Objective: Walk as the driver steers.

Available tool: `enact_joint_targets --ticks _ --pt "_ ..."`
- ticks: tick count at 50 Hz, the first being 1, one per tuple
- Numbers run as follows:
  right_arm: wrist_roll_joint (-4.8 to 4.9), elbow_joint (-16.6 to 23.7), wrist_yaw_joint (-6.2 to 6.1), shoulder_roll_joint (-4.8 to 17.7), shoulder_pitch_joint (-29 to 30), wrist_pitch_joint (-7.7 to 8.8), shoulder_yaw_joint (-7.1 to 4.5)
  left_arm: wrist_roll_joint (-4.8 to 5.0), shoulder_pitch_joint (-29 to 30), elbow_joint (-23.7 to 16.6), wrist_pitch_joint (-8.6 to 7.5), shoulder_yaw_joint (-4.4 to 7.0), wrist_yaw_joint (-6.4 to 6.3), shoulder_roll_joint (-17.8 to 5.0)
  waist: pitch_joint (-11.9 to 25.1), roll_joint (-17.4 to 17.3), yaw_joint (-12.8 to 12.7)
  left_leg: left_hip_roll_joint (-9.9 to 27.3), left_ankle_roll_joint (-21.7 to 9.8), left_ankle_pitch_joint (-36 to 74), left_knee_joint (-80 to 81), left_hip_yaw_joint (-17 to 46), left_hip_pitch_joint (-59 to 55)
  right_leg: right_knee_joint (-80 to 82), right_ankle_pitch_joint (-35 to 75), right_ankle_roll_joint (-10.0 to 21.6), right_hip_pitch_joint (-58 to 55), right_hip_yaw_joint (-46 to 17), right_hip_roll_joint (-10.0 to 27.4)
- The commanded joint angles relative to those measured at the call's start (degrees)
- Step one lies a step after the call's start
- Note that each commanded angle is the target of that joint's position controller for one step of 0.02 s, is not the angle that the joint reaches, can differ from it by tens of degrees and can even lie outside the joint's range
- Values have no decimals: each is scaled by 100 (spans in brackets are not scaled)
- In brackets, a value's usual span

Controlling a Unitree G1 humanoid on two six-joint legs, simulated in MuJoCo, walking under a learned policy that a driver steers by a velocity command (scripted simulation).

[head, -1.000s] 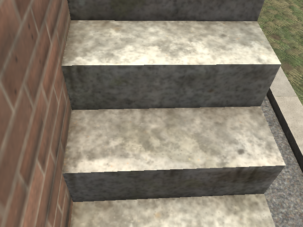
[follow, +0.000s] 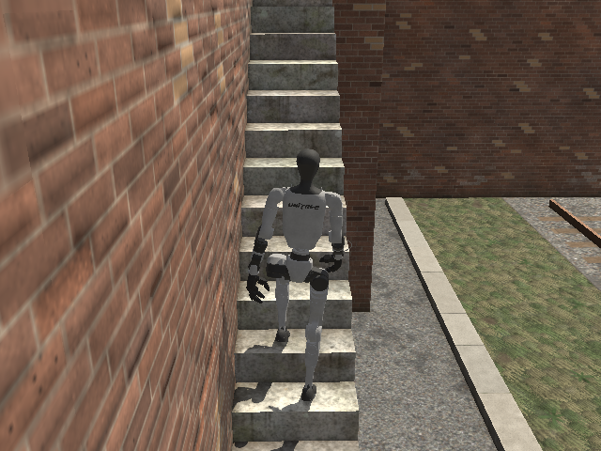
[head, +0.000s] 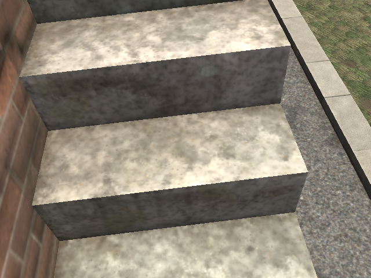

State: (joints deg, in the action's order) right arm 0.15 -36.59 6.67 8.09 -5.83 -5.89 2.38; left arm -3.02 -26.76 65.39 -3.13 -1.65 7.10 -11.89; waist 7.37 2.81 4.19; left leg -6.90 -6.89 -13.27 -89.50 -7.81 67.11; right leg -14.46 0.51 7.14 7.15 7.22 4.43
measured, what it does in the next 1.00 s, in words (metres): climbs: left foot 0.20 m higher, then right foot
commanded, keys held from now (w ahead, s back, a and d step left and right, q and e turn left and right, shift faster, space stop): w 1.00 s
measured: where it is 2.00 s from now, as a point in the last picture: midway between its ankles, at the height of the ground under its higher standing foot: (221, 165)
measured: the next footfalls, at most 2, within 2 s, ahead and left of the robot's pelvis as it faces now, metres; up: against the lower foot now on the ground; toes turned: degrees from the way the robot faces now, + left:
left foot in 0.04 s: +0.13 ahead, +0.08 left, +0.20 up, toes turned -7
right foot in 0.40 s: +0.16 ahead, -0.16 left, +0.19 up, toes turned -5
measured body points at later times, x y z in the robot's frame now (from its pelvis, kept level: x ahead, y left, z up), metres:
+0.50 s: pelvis +0.21 -0.05 +0.14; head +0.20 -0.06 +0.59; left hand +0.33 +0.16 +0.03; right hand +0.28 -0.33 +0.02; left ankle +0.12 +0.06 -0.41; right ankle +0.12 -0.15 -0.59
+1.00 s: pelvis +0.36 -0.01 +0.30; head +0.35 +0.00 +0.75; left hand +0.46 +0.22 +0.18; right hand +0.44 -0.25 +0.17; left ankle +0.39 +0.05 -0.40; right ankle +0.39 -0.18 -0.20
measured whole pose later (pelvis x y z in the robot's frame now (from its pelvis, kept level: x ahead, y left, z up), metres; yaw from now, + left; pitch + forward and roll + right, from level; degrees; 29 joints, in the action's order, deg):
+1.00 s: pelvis +0.36 -0.01 +0.30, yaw +1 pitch +0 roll -1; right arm -1.0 -54.7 -3.0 11.6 -15.9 3.9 -1.7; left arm -3.5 -15.5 41.1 -3.7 0.7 0.8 -8.6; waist 1.1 -0.2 -3.6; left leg -2.3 -6.5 -22.6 -48.6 -5.5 26.4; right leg -103.8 -9.4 3.1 52.5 -10.0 -6.0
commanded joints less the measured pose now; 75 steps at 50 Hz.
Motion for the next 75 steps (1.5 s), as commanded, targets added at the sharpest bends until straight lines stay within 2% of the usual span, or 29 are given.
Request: enact_joint_targets --ticks 1,2,4,5,8,14,17,18,19,20,21,22,23,25,30,34,37,38,40,42,46,51,57,64,69,71,72,73,75 --pt "243 -1003 -735 714 -1577 327 -190 916 531 -957 -289 528 -771 -1598 1440 756 605 -313 -13 -1161 2623 -147 -3898 -1412 8987 47 -1276 309 812" --pt "452 -1346 -977 727 -2271 563 -202 902 388 -915 -301 524 -927 -1582 1494 915 721 -487 116 -1003 4072 370 -4699 -2158 7085 50 -1076 127 549" --pt "-120 -1663 -1245 1571 -1750 450 -542 332 -7 -1200 -238 394 -626 -554 680 -1975 88 1298 -1442 -2760 6025 4876 -4563 -6298 -115 -284 1254 -561 -1185" --pt "-167 -1592 -1175 1149 -1311 489 -554 -74 763 -1612 -136 348 -400 -369 -19 -955 -10 1316 -1663 -4475 6332 5271 -3924 -8342 -1119 -107 2449 -1282 -1212" --pt "-218 -2019 -1082 539 -1255 962 -506 -222 1922 -2548 -248 150 -316 352 -1053 -183 -314 1037 -1236 -3048 5632 3992 -3626 -9448 -1280 -2 4259 -1576 -990" --pt "-159 -1487 -1352 1067 -423 1116 -586 165 1464 -2950 -29 130 -603 -262 -1287 -483 -984 1249 -938 -798 6280 2627 -3384 -5840 -3738 -630 3600 -1337 -183" --pt "21 -1633 -1222 1460 -1591 984 -705 472 1764 -2926 -20 -7 -753 122 -836 -1196 -371 1512 -862 548 6594 2484 -3886 -2545 -3818 -241 1386 -590 -277" --pt "23 -1431 -1088 1327 -1200 1018 -608 400 1273 -2601 -192 114 -696 -73 -521 394 -716 1044 -665 3062 5270 1787 -5025 -1328 -1749 -328 878 -97 -466" --pt "6 -1216 -993 1485 -1170 1085 -659 371 1096 -2504 -354 273 -666 -317 -95 444 -653 891 -382 4772 4118 1651 -5762 -54 -385 -242 269 -77 -477" --pt "95 -1140 -906 1696 -1051 1103 -752 317 810 -2336 -350 330 -698 -356 -268 -194 -927 799 -242 3361 2915 1724 -5057 1122 173 -156 -612 -628 -172" --pt "192 -1038 -818 1063 -1487 1255 -662 112 455 -2152 -307 418 -673 -1017 129 880 -399 222 245 -266 1812 1387 -2779 -760 5326 -180 -3082 -1250 884" --pt "322 -1068 -810 966 -1456 1236 -546 97 -633 -1940 -249 603 -689 -1438 816 926 -948 244 487 -851 583 804 -1857 -1303 6426 864 -3683 -2129 1961" --pt "338 -1007 -887 1147 -938 1221 -609 -54 -937 -1815 -296 518 -651 -926 472 -271 -1183 235 656 -1050 -895 1071 -1415 -843 5410 1074 -3279 -2088 1813" --pt "231 -207 -1014 828 201 1131 -528 -299 -230 -1617 -315 412 -657 -694 -353 -127 -811 -45 407 -1637 -3621 1106 67 -765 4889 790 -2711 -1739 1625" --pt "183 1124 -953 89 1444 924 -197 -107 -191 -1009 -494 333 -583 -459 -1136 35 -331 -117 -291 -2505 -5628 1289 1610 -71 2539 6 -1152 -851 1509" --pt "121 1347 -898 373 1003 661 6 280 796 -1133 -601 170 -596 -468 -1003 64 421 193 -145 -1309 -816 -585 -2769 1313 6194 -365 1722 772 439" --pt "49 282 -1017 897 -1164 641 -148 697 1204 -1321 -898 690 -602 -2293 937 1321 1083 185 85 -665 1768 113 -5288 -834 9872 -74 16 -206 1217" --pt "-74 -36 -1107 1015 -604 756 -245 712 -155 -1263 -775 620 -517 -1619 1110 582 45 142 -74 -1165 3375 1055 -5543 -2495 8454 -279 -97 -557 386" --pt "-227 -144 -1247 1397 -306 711 -589 283 -881 -1248 -578 699 -343 -1103 1930 -1109 -341 1930 -1197 -1457 5462 4334 -6140 -7867 802 -661 1730 -1170 -1217" --pt "-265 -723 -934 1117 -669 826 -608 28 172 -1818 -738 404 -542 274 311 -168 -467 1782 -669 2365 4516 2287 -5369 -9325 -115 -358 3406 -2617 -1463" --pt "-125 -1365 -914 720 -135 1033 -516 -260 463 -2479 -90 262 -572 275 -841 -461 -1150 1446 -524 -2645 5996 2437 -3706 -9209 -1005 -235 4571 -1892 -1093" --pt "-17 -1463 -1034 737 -826 1287 -461 80 898 -2625 36 269 -806 139 -1122 -800 -799 1965 -321 -1726 6909 2520 -3946 -10303 -1140 -519 5525 -1402 -933" --pt "130 -1614 -1163 959 -1755 1283 -528 -24 2047 -3203 126 101 -736 216 -1518 -714 -450 1897 -478 -1929 7473 2599 -5903 -9760 -1742 -432 7462 -1118 -279" --pt "-112 -1844 -1321 809 -3069 1313 -717 -239 3107 -3705 176 122 -366 260 -704 -390 224 2169 -1098 1374 6920 3113 -9309 -8694 -2903 -621 8560 -851 194" --pt "-381 -2479 -1296 511 -4764 1254 -747 14 5048 -4312 -114 77 -258 412 -402 -697 1135 2235 -934 5715 6503 2721 -11367 -6804 -3655 -404 8638 -580 -225" --pt "-471 -2169 -1291 550 -3968 1208 -775 257 4925 -4293 -224 24 -189 519 176 -853 778 1976 -613 7031 6048 2336 -10550 -4553 -3179 -424 6437 -683 -429" --pt "-483 -1604 -1200 570 -2245 1109 -742 490 3898 -4043 -277 26 -166 506 688 -855 -228 1284 -253 8528 5397 1544 -8764 -1768 -2160 -373 3240 -675 -525" --pt "-139 -1216 -1107 973 -1754 1110 -841 570 2629 -3832 -227 248 -192 172 1507 -786 -860 1125 -54 8048 4471 1804 -7691 550 290 -518 402 -853 -203" --pt "412 -1099 -1035 916 -2161 1201 -917 183 1795 -2729 507 398 -450 -113 -99 1041 -515 -214 312 -803 2398 1491 -4327 2830 3617 -728 -2392 -411 185"
Over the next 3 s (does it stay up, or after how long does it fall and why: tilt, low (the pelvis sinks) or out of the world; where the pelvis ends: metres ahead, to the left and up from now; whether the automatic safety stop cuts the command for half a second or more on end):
stays up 0.85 0.12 0.66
